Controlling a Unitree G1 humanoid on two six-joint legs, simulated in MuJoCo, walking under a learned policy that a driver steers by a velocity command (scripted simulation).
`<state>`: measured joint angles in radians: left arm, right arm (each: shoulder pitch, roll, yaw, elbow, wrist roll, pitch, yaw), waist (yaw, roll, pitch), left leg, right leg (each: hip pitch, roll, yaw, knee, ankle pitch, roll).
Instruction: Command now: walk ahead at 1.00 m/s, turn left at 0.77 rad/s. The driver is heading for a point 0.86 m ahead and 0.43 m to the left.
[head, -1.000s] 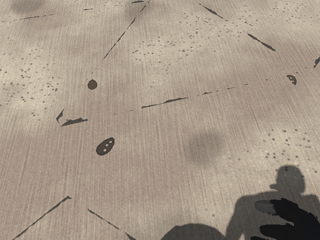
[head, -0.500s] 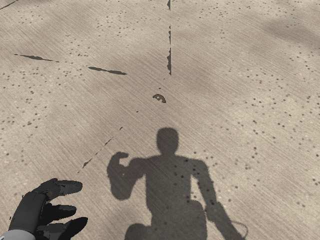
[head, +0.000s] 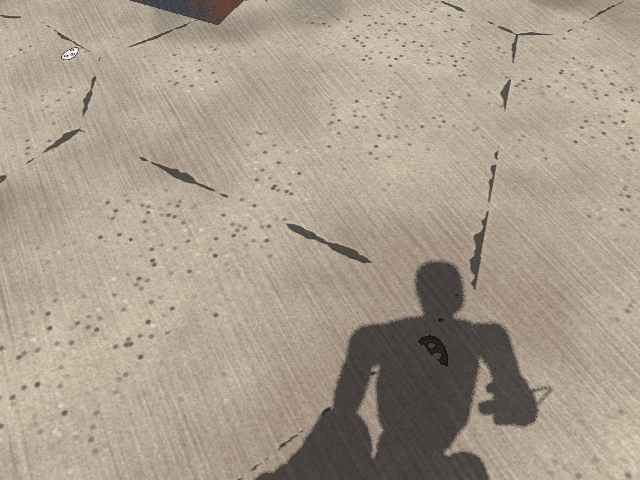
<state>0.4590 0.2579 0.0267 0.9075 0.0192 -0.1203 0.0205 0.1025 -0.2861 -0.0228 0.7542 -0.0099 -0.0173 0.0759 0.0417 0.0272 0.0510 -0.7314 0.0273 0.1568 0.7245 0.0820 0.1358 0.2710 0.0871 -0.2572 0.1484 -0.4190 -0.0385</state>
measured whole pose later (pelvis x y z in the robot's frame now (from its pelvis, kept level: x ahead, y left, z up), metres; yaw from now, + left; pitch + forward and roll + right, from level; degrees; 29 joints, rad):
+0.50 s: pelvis +0.47 +0.03 +0.00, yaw +28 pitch +3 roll -1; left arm -0.02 0.26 -0.04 0.56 0.05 -0.09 0.01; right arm 0.45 -0.36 -0.10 0.82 0.00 -0.06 0.01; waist -0.13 0.02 0.02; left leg 0.01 -0.16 -0.30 0.68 -0.50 0.14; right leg -0.55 -0.02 0.05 0.55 -0.10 0.03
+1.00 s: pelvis +0.82 +0.28 -0.02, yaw +56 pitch +1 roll -1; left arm 0.43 0.25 0.02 0.82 0.03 -0.05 0.01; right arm 0.08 -0.31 -0.03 0.64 -0.03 -0.01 0.04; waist 0.05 0.03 0.06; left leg -0.55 -0.13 0.12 0.77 -0.25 0.20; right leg -0.06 -0.08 -0.13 1.25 -0.40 0.05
